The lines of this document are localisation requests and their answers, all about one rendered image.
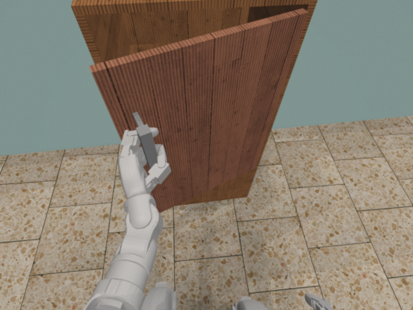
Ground cupboard door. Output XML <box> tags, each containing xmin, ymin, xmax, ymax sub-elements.
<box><xmin>89</xmin><ymin>8</ymin><xmax>308</xmax><ymax>213</ymax></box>

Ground left robot hand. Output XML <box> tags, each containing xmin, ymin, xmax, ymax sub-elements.
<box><xmin>117</xmin><ymin>127</ymin><xmax>171</xmax><ymax>199</ymax></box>

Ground left robot forearm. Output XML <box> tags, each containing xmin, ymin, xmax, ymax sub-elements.
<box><xmin>83</xmin><ymin>194</ymin><xmax>163</xmax><ymax>310</ymax></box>

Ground handle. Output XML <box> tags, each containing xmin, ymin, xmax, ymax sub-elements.
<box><xmin>132</xmin><ymin>112</ymin><xmax>157</xmax><ymax>169</ymax></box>

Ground right robot hand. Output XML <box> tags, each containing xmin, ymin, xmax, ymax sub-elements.
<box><xmin>305</xmin><ymin>293</ymin><xmax>334</xmax><ymax>310</ymax></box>

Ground robot left thigh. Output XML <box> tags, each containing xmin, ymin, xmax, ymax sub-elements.
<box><xmin>141</xmin><ymin>287</ymin><xmax>177</xmax><ymax>310</ymax></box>

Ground left robot shin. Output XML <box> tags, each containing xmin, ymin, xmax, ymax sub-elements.
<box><xmin>155</xmin><ymin>282</ymin><xmax>168</xmax><ymax>287</ymax></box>

